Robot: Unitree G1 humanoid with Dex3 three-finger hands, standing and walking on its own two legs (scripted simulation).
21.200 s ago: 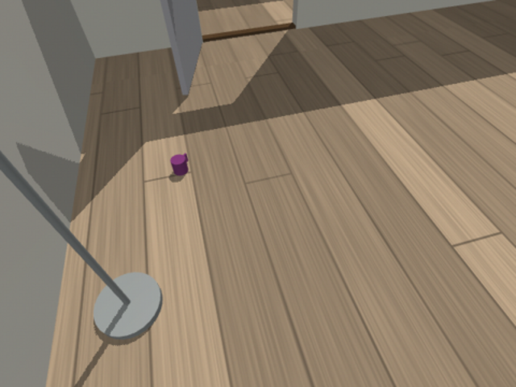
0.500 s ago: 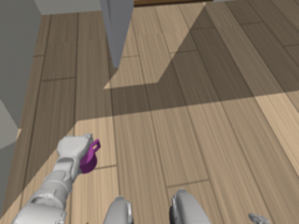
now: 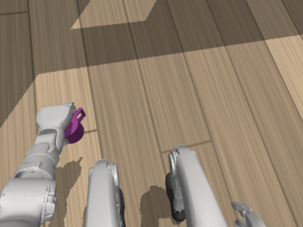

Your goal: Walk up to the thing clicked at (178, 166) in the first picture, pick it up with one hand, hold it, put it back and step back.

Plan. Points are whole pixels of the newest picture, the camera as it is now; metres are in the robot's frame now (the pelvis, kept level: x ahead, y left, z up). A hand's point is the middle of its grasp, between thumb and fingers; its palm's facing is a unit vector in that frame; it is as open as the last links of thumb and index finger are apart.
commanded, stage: crouch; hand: left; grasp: from above
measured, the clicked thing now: (71, 124) +0.43 +0.21 -0.22
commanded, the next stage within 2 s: lower in 0.84 s
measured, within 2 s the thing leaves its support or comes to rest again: rests again in 1.54 s
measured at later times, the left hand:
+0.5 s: hand (69, 127) +0.44 +0.23 -0.27, palm faces -0.49 -0.02 -0.87, open 10.8 cm
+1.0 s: hand (73, 127) +0.45 +0.24 -0.32, palm faces -0.49 -0.02 -0.87, open 10.7 cm
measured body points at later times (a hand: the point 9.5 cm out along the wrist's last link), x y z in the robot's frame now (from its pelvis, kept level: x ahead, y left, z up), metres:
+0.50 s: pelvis -0.01 +0.00 -0.08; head +0.23 +0.03 +0.29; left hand +0.46 +0.23 -0.22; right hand +0.03 -0.29 -0.19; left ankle +0.06 +0.12 -0.46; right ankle +0.08 -0.15 -0.46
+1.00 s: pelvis -0.02 +0.00 -0.13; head +0.24 +0.03 +0.24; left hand +0.47 +0.24 -0.27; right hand +0.00 -0.29 -0.23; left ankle +0.06 +0.12 -0.46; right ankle +0.08 -0.15 -0.46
